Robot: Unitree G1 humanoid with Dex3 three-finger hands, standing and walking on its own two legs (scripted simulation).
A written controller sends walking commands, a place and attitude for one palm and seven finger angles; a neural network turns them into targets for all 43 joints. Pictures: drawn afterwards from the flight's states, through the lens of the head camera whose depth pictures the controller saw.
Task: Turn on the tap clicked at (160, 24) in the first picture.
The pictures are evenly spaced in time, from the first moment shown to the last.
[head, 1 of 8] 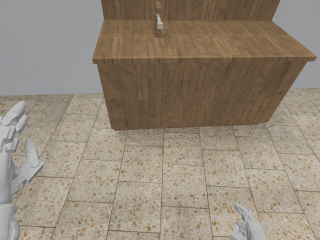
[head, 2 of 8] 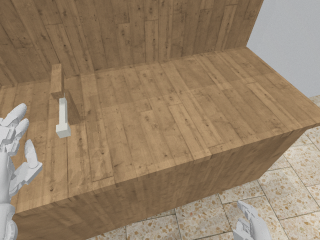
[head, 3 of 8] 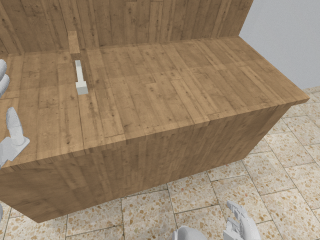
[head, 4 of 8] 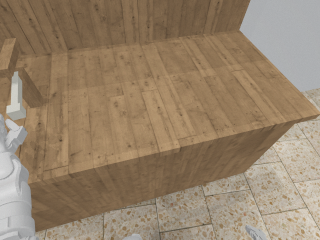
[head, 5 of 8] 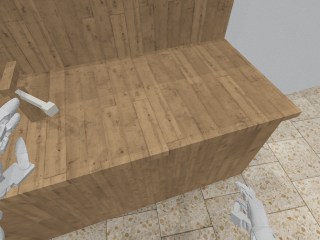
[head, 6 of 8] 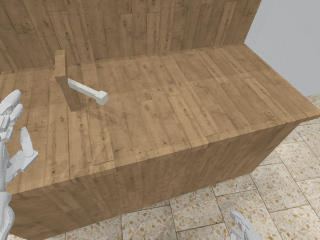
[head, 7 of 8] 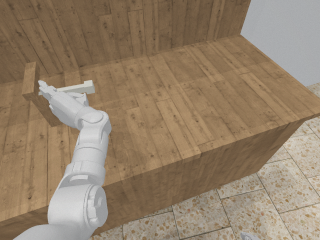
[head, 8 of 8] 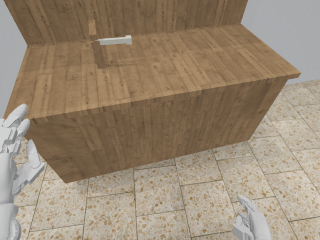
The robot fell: no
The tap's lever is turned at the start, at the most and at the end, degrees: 0 86 86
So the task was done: yes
